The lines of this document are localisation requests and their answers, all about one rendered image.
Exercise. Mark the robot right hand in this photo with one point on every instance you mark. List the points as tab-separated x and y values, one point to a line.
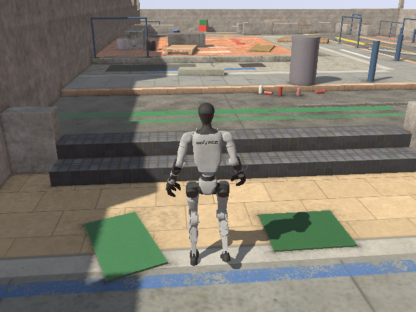
243	179

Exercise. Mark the left robot forearm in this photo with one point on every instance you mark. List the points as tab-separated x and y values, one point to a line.
174	173

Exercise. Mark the left robot shin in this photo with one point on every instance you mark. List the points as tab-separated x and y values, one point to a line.
193	235

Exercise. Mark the right robot forearm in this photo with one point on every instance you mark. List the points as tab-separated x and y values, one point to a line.
238	169

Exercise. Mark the robot left hand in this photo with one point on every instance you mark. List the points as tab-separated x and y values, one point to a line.
169	187

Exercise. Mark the robot left thigh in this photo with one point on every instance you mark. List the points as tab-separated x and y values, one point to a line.
192	192

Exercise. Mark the robot left upper arm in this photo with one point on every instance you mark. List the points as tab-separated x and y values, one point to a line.
182	150

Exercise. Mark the robot right upper arm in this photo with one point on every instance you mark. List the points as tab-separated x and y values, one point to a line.
231	148

